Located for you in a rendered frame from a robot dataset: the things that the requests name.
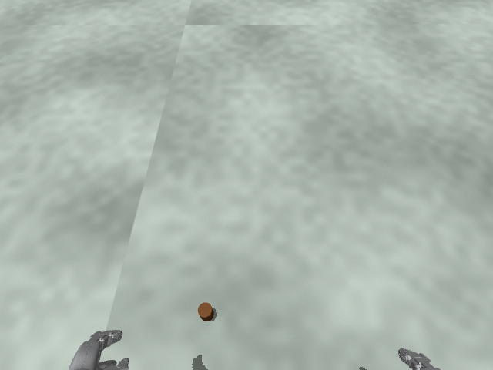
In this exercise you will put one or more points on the tin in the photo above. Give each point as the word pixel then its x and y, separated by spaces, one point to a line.
pixel 205 311

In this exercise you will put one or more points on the right robot hand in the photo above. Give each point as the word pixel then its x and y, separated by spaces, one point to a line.
pixel 415 361

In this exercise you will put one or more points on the left robot hand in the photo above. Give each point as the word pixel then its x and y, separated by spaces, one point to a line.
pixel 89 353

